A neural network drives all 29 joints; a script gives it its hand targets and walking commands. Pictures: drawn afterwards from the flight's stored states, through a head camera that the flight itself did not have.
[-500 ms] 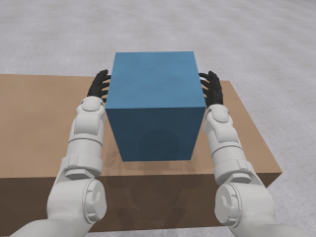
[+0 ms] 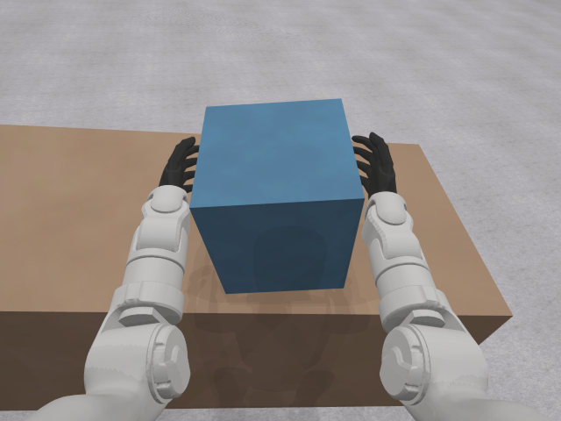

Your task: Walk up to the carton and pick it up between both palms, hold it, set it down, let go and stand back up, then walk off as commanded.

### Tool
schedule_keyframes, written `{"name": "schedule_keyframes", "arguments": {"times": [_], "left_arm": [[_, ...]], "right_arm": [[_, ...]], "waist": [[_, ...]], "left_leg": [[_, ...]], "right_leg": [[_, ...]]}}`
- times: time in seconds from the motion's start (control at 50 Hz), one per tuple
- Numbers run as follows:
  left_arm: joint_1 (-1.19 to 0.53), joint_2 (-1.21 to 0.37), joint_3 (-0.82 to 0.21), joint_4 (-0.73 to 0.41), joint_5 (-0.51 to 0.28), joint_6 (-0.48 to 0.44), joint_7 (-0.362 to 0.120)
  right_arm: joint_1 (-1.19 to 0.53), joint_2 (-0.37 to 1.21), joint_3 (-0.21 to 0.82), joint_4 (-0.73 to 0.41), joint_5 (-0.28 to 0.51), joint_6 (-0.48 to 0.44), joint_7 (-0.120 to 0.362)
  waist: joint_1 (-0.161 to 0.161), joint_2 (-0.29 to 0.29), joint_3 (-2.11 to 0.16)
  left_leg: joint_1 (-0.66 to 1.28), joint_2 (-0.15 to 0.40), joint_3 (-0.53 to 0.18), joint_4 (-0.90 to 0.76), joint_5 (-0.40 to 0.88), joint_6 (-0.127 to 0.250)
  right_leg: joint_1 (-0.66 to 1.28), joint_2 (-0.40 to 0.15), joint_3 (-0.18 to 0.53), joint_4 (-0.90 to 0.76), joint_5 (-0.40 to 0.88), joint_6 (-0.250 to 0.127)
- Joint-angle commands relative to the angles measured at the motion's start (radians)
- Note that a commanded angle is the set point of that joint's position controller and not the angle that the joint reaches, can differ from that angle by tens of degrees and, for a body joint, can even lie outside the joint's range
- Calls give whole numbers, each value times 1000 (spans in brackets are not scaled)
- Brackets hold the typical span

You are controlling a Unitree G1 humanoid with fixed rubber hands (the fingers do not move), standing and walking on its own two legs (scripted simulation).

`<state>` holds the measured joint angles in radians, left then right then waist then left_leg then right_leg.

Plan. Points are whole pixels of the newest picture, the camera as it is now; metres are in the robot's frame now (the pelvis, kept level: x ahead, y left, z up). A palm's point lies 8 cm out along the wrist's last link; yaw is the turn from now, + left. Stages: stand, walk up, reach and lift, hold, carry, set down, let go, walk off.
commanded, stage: set down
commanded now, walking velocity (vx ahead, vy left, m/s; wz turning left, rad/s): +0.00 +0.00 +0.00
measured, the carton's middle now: (279, 203) +0.43 +0.03 +0.09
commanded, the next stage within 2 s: none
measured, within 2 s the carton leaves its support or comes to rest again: neither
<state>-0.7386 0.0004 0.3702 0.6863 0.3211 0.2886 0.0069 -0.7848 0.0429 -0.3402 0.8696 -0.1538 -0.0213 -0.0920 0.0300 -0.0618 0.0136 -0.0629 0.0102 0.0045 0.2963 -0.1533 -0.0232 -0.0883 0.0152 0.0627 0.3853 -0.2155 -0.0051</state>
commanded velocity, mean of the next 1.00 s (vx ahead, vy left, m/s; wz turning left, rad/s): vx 0.00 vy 0.00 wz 0.00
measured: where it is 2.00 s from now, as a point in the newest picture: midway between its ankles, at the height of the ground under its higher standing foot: outside the picture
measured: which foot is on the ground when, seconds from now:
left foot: down 0.00-1.00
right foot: down 0.00-1.00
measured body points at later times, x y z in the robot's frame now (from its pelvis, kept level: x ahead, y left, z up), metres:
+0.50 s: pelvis +0.01 +0.00 +0.00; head +0.00 +0.01 +0.45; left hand +0.40 +0.18 +0.10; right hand +0.42 -0.12 +0.13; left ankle +0.01 +0.14 -0.75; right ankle +0.00 -0.11 -0.75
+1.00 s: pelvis +0.01 +0.00 +0.00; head +0.01 +0.01 +0.45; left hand +0.40 +0.18 +0.08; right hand +0.43 -0.12 +0.12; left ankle +0.01 +0.14 -0.75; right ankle +0.00 -0.11 -0.75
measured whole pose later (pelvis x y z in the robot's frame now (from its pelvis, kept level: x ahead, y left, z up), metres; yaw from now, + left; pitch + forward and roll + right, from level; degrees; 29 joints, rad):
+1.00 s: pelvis +0.01 +0.00 +0.00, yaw +0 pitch -3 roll +1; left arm -0.72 -0.06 0.50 0.82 0.32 0.13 0.03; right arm -0.78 0.09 -0.56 0.90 -0.39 -0.08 -0.01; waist 0.06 -0.05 0.04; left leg -0.08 0.01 0.01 0.29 -0.16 -0.02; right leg -0.10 0.02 0.06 0.38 -0.23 -0.01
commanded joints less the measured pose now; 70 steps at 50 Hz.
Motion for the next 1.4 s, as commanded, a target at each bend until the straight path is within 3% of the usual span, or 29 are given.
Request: {"name": "schedule_keyframes", "arguments": {"times": [0.0,0.04,0.1,0.16,0.18,0.22,0.34,0.38,0.44,0.46,0.5,0.52,0.58,0.6,0.64,0.66,0.72,0.74,0.78,0.84,0.88,0.9,0.94,0.98,1.0,1.12,1.2,1.32,1.38], "left_arm": [[-691,-521,-205,-52,-25,-113,-121],[-701,-521,-199,-74,-10,-131,-111],[-755,-543,-227,-77,-33,-162,-97],[-772,-546,-204,-85,-12,-194,-85],[-750,-535,-212,-53,-10,-182,-87],[-686,-499,-135,36,19,-160,-103],[-692,-521,-146,10,17,-175,-102],[-668,-520,-126,20,21,-197,-104],[-750,-529,-153,-12,8,-218,-97],[-743,-580,-188,-37,1,-248,-85],[-668,-529,-127,5,41,-240,-88],[-658,-528,-157,0,31,-237,-94],[-666,-501,-100,43,42,-223,-107],[-692,-523,-133,12,31,-234,-99],[-632,-494,-110,37,57,-228,-101],[-683,-504,-111,11,49,-229,-96],[-650,-490,-75,37,70,-244,-92],[-660,-507,-98,26,53,-247,-89],[-663,-488,-80,22,71,-242,-90],[-691,-507,-121,10,57,-257,-82],[-680,-542,-140,12,34,-270,-77],[-609,-507,-86,65,86,-257,-83],[-612,-493,-70,51,95,-246,-94],[-609,-475,-54,53,81,-261,-92],[-656,-474,-67,38,67,-277,-97],[-603,-528,-90,48,71,-289,-87],[-613,-473,-39,47,106,-296,-80],[-611,-515,-56,44,97,-314,-77],[-593,-503,-56,48,94,-309,-74]], "right_arm": [[-625,479,185,23,-60,-64,170],[-644,512,213,-23,-62,-87,176],[-669,491,202,-5,-76,-101,183],[-634,534,187,18,-102,-108,196],[-617,500,151,59,-116,-96,196],[-608,495,138,70,-133,-72,204],[-624,474,102,10,-178,-100,206],[-603,527,135,22,-181,-102,204],[-623,498,79,13,-200,-120,211],[-641,537,115,-31,-182,-154,214],[-595,534,114,22,-198,-135,215],[-562,507,105,38,-197,-127,216],[-559,531,79,34,-217,-105,209],[-543,531,80,74,-208,-114,214],[-545,519,71,54,-211,-113,212],[-530,512,51,68,-221,-106,218],[-557,531,81,26,-227,-124,225],[-546,507,70,52,-227,-121,227],[-530,512,55,66,-242,-102,227],[-584,506,20,28,-246,-128,228],[-557,512,24,26,-269,-146,228],[-540,493,20,48,-269,-129,233],[-516,487,-5,66,-281,-115,235],[-512,524,26,22,-277,-116,234],[-525,531,22,34,-288,-114,231],[-502,532,-28,36,-295,-138,233],[-504,533,-7,26,-310,-129,237],[-481,534,-56,40,-317,-130,238],[-499,522,-18,16,-310,-136,243]], "waist": [[-2,56,-376],[24,56,-465],[15,65,-512],[39,83,-546],[21,94,-477],[41,43,-350],[4,39,-473],[30,5,-463],[-3,39,-528],[14,57,-653],[47,49,-568],[13,75,-502],[30,19,-416],[3,41,-470],[29,48,-439],[15,58,-462],[44,39,-506],[20,48,-486],[46,43,-440],[18,90,-520],[0,56,-590],[27,78,-488],[30,90,-443],[47,17,-488],[23,-10,-484],[6,66,-496],[57,48,-481],[16,58,-498],[28,59,-499]], "left_leg": [[89,-22,114,-36,196,-10],[103,-21,118,-17,222,-10],[112,-14,101,5,301,-25],[98,-14,110,-7,240,-23],[91,-10,115,-20,229,-20],[26,-15,137,-55,111,6],[32,-9,123,-30,200,-4],[-3,-23,127,-19,245,3],[24,-9,123,-12,245,-14],[68,-9,121,21,368,-28],[27,-14,139,12,329,-16],[28,-14,128,3,323,-21],[-53,-20,149,-28,214,6],[9,-15,137,-17,264,-10],[-9,-13,141,-8,287,-2],[5,-11,144,-18,252,-5],[-27,-22,151,-1,277,-2],[8,-9,138,-3,308,-9],[-24,-13,151,-30,227,-3],[28,-4,140,4,296,-18],[76,4,129,36,400,-29],[35,-1,129,22,360,-24],[37,-4,139,8,318,-14],[-27,-13,150,5,283,7],[-47,-11,141,-3,253,7],[15,-4,129,14,319,-7],[-32,-6,149,-6,273,1],[-25,-3,132,9,284,-6],[27,7,126,25,363,-5]], "right_leg": [[67,23,-175,-117,239,53],[91,16,-160,-109,274,58],[63,24,-170,-101,325,51],[51,18,-166,-108,247,54],[32,19,-168,-120,245,44],[47,5,-159,-130,174,61],[91,9,-169,-98,308,66],[141,2,-159,-73,427,83],[101,19,-168,-82,350,72],[87,17,-169,-66,440,63],[106,3,-151,-71,442,66],[94,5,-159,-72,458,66],[148,-9,-147,-78,397,80],[117,1,-160,-75,403,74],[116,-4,-145,-74,422,68],[111,-4,-151,-81,362,73],[142,-9,-143,-58,470,82],[99,6,-159,-65,416,73],[104,-2,-154,-75,354,75],[36,2,-155,-84,337,61],[9,7,-175,-69,422,60],[30,4,-156,-87,375,58],[41,-1,-157,-89,335,62],[116,-9,-138,-75,414,79],[116,-12,-146,-60,422,88],[33,-10,-153,-72,405,69],[71,-12,-146,-67,367,72],[32,-12,-150,-66,346,65],[17,-6,-153,-64,383,69]]}}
